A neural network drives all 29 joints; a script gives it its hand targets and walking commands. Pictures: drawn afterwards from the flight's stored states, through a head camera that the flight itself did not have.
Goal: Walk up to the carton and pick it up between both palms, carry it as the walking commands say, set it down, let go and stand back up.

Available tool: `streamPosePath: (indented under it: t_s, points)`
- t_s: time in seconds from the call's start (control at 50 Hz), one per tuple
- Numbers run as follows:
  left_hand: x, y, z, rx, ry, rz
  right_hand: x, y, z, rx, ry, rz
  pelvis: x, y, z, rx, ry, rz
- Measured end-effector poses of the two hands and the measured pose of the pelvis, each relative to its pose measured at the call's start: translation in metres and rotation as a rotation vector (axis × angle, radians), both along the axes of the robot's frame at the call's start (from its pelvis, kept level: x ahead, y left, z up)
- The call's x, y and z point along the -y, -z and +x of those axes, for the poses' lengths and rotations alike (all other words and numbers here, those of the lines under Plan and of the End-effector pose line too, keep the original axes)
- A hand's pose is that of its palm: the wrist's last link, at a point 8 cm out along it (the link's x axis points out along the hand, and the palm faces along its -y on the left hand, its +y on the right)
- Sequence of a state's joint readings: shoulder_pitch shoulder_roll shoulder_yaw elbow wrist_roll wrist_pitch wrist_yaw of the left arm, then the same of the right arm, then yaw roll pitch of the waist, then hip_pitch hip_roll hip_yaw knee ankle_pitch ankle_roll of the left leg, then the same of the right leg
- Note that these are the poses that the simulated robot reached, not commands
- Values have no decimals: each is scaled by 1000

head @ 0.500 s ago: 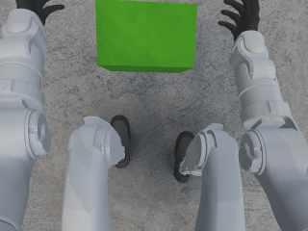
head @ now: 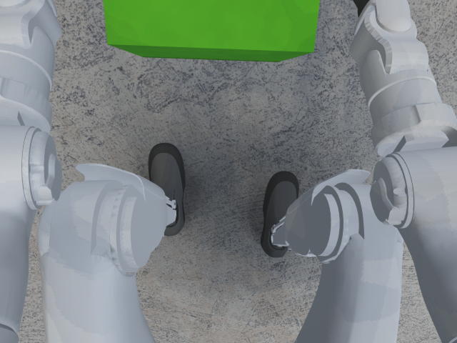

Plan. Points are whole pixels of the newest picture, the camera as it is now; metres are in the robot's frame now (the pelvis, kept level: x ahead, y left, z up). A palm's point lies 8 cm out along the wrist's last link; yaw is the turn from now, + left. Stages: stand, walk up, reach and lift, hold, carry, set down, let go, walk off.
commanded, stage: reach and lift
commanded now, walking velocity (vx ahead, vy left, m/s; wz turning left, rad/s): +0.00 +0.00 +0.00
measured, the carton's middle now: out of the picture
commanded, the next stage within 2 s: none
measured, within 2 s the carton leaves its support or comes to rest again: leaves its support in 1.64 s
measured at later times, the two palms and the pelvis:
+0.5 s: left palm out of the picture +0.52 +0.27 -0.19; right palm out of the picture +0.54 -0.13 -0.19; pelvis +0.00 +0.00 +0.00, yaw +0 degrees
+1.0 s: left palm out of the picture +0.53 +0.24 -0.19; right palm out of the picture +0.54 -0.10 -0.19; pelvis +0.00 +0.00 +0.00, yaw +0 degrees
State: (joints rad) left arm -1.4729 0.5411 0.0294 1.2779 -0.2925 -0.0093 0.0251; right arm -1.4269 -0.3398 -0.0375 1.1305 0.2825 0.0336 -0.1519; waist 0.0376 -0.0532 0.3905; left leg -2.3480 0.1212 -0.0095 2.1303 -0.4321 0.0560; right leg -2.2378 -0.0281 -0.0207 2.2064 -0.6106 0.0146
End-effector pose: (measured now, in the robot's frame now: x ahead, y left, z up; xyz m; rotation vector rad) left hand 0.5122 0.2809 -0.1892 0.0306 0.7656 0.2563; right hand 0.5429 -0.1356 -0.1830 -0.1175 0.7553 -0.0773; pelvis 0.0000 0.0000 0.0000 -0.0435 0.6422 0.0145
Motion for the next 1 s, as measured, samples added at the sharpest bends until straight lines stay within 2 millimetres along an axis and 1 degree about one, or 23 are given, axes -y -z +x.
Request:
streamPosePath:
  t_s: [0.08,0.18,0.46,0.56,0.72,0.82,1.0]
  points:
    - [-7,3,5,19,-4,11,-1,9,5,3,-8,-1,0,6,1,12,0,1]
    - [-7,3,6,21,1,12,-5,9,9,15,-16,5,0,9,2,12,-1,0]
    - [10,2,6,10,9,-7,-5,8,-1,-1,-5,13,0,4,-1,0,7,0]
    - [14,3,7,10,13,-8,-12,10,0,2,-15,22,0,3,-3,0,7,2]
    - [26,4,12,17,34,-16,-31,11,1,7,-32,42,1,3,-3,-3,3,2]
    - [37,5,16,20,52,-24,-31,11,0,11,-23,35,0,2,-3,-7,3,-1]
    - [38,6,16,25,46,-9,-32,12,0,19,-21,34,-1,1,-3,-10,6,1]
